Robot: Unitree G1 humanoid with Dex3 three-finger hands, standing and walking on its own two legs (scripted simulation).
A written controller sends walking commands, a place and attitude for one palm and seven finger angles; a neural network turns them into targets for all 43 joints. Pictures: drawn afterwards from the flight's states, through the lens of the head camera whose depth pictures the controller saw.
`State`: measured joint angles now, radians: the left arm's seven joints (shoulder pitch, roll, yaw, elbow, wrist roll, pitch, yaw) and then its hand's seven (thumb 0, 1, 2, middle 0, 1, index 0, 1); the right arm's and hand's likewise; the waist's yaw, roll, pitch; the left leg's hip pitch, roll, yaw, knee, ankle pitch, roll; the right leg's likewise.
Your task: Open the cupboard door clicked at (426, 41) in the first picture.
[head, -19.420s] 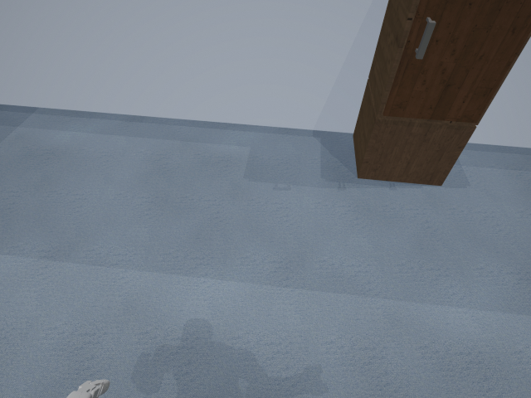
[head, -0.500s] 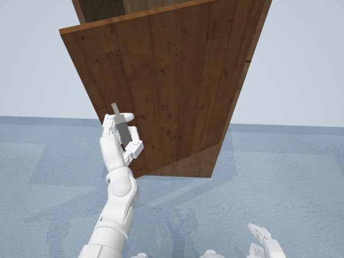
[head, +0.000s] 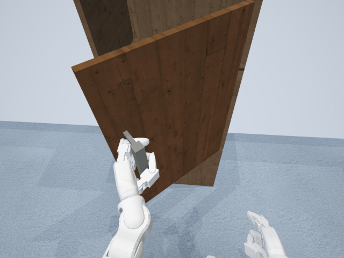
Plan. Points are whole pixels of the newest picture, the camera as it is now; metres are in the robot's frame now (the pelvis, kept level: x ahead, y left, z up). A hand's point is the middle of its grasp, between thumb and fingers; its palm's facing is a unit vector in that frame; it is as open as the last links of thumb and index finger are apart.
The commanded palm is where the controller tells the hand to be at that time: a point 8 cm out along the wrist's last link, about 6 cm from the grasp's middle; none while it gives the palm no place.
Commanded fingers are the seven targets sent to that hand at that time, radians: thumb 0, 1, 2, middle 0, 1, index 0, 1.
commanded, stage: open thumb and fingers to let go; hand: left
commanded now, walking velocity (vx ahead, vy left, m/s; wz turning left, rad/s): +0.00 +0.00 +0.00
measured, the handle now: (136, 155) +0.34 +0.10 +0.06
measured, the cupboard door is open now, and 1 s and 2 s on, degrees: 42 44 44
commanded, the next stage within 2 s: slide the hand sideways off the handle in 0.68 s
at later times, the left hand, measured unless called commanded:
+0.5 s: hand (147, 168) +0.30 +0.07 +0.06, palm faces +0.31 -0.95 -0.01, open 13.9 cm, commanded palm +0.26 +0.11 +0.06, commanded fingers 0.00 -0.50 0.30 -0.21 -0.65 -0.21 -0.65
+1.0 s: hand (146, 185) +0.26 +0.07 +0.06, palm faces -0.19 -0.98 -0.07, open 16.2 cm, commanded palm +0.25 +0.11 +0.06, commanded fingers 0.00 -0.50 0.30 -0.15 -0.30 -0.15 -0.30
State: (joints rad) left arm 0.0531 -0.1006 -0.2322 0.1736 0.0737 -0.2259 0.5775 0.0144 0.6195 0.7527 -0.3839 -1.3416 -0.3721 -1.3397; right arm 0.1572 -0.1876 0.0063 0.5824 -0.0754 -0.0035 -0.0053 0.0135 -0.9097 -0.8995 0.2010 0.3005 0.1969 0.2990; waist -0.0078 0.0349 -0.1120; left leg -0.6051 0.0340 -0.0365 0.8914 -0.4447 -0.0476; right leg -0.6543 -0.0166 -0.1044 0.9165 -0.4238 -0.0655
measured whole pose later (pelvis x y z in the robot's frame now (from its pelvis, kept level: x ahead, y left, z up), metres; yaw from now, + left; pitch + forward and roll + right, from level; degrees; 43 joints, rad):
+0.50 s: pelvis +0.00 +0.02 +0.00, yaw -1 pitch +10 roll +1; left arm 0.03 -0.10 -0.23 0.18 0.08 -0.24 0.57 0.00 -0.42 0.33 -0.28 -1.06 -0.28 -1.05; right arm 0.20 -0.18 0.00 0.58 -0.07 0.00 -0.01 0.01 -0.91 -0.90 0.20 0.30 0.20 0.30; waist -0.01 0.03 -0.12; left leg -0.64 0.02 -0.02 0.92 -0.45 -0.04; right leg -0.69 -0.03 -0.09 0.93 -0.42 -0.05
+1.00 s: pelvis -0.01 +0.03 -0.01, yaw +0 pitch +8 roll +0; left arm 0.04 0.06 -0.28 0.13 -0.01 -0.28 0.07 -0.01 -0.50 0.30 -0.22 -0.38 -0.13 -0.39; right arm 0.23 -0.22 0.02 0.52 -0.01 -0.03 -0.02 0.01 -0.91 -0.90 0.20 0.30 0.20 0.30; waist 0.01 0.06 -0.08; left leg -0.66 0.00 -0.02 0.98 -0.47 -0.01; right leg -0.69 -0.05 -0.09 0.96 -0.42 -0.02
